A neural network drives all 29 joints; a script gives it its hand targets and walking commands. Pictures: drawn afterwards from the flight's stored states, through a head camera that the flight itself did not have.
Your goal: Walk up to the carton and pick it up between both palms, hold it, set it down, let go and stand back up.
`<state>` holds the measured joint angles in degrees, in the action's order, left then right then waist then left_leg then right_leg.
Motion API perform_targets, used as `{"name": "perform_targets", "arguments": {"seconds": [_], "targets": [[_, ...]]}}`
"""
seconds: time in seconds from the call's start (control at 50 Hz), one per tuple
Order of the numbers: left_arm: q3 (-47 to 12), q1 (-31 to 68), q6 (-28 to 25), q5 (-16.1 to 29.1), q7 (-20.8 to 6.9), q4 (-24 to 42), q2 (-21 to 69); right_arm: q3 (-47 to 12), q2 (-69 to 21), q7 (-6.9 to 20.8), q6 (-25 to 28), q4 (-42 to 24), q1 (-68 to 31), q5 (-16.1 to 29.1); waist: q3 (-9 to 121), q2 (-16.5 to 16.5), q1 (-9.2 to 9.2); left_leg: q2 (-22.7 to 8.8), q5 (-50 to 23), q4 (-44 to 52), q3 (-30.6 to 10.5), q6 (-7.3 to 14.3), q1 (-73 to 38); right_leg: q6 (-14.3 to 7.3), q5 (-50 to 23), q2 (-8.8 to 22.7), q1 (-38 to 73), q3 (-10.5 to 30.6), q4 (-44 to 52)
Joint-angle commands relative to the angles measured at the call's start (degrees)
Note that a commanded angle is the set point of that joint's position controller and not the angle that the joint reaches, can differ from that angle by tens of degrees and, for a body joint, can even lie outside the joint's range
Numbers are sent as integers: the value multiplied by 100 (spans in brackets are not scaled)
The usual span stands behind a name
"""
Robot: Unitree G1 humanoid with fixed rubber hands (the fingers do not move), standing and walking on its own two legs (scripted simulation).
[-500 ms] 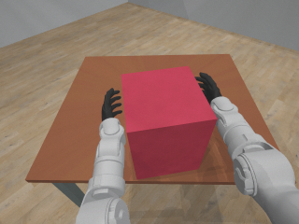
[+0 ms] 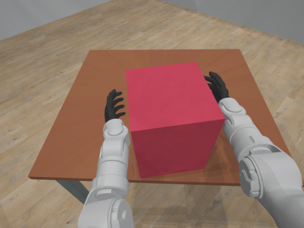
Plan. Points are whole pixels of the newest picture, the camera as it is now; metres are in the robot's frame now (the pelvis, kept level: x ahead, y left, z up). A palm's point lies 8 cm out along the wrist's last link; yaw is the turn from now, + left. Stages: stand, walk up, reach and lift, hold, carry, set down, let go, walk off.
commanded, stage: set down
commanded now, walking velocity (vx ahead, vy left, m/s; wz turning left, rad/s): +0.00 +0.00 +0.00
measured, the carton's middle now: (167, 122) +0.39 +0.04 +0.04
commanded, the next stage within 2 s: none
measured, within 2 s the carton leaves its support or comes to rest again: neither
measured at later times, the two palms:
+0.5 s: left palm (113, 132) +0.33 +0.19 +0.06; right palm (220, 100) +0.45 -0.10 +0.09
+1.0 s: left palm (99, 153) +0.26 +0.21 +0.05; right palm (242, 124) +0.39 -0.16 +0.07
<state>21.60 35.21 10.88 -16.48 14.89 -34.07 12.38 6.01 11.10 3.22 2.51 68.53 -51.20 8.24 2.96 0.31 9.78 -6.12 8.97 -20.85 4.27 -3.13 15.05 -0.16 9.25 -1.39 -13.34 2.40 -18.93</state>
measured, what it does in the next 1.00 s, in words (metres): stands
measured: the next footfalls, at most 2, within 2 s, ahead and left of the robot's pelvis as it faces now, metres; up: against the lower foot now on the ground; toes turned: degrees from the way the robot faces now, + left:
none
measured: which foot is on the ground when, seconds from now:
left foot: down 0.00-1.00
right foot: down 0.00-1.00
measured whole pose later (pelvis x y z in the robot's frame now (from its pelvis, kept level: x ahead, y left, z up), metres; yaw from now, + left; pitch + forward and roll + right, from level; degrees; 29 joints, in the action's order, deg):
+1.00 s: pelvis -0.02 -0.02 +0.00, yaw +0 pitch +4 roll -1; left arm 12.4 14.6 17.6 -5.3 15.3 -14.0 7.0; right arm -2.9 18.2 5.9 3.8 56.1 -36.1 17.1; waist 2.8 0.5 10.1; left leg -8.0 7.1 -20.9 4.1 -4.2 16.8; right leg -1.6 7.3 -3.3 -15.2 2.1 -19.0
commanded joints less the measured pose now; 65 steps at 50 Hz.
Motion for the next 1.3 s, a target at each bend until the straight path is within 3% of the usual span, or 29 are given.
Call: {"name": "perform_targets", "arguments": {"seconds": [0.0, 0.06, 0.18, 0.32, 0.42, 0.62, 0.78, 0.94, 1.04, 1.28], "targets": [[-1149, 2403, -249, 659, 292, 423, -364, -1048, 402, -136, 253, -581, -2797, 708, 2287, -641, 552, 516, -1280, -449, 131, 29, -672, -257, -1032, -466, -296, -395, 25], [-1265, 2386, -310, 748, 342, 598, -440, -1093, 597, -209, 315, -642, -2722, 776, 2644, -469, 482, 460, -1591, -622, 142, -95, -821, -251, -1442, -453, -254, -358, -112], [-1458, 1872, -226, 876, 329, 836, -448, -1270, 937, -261, 405, -804, -2591, 969, 2925, -181, 439, 410, -2981, -729, 111, -304, -1218, -316, -1635, -646, -127, -480, 139], [-1464, 1517, -49, 991, 258, 1188, -582, -1418, 1225, -262, 402, -986, -2438, 1088, 2854, 2, 431, 395, -3574, -677, 75, -320, -1441, -350, -1306, -759, -139, -522, 271], [-1487, 1260, 6, 1043, 177, 1708, -650, -1419, 1385, -259, 405, -1121, -2127, 1071, 2729, 52, 293, 403, -3733, -660, 15, -308, -1532, -343, -1472, -765, -14, -534, 218], [-1553, 417, 51, 1174, -51, 2601, -868, -1455, 1507, -181, 505, -1965, -1514, 1163, 2656, -158, 18, 518, -3100, -458, -4, -153, -1264, -244, -1850, -641, 654, -436, 97], [-1776, -46, 185, 1415, -92, 3022, -990, -1353, 1706, 91, 465, -2606, -1121, 1228, 2329, -326, -75, 523, -2101, -201, -30, 6, -1215, -219, -1025, -540, 514, -412, 127], [-1947, -729, 377, 1461, -73, 3622, -940, -1132, 1981, 368, 443, -3026, -315, 1231, 2232, -318, -234, 527, -1976, -31, -135, 53, -1395, -259, -974, -494, 604, -398, 201], [-2037, -1064, 503, 1494, -77, 3964, -976, -955, 2128, 483, 375, -3327, 167, 1169, 1984, -387, -361, 543, -1533, 129, -185, 98, -1362, -254, -648, -435, 581, -383, 262], [-2156, -1837, 663, 1564, 16, 4677, -967, -766, 2332, 679, 361, -4371, 1148, 1301, 1778, -592, -430, 578, -1121, 225, -184, 206, -1354, -256, -379, -335, 526, -276, 281]]}}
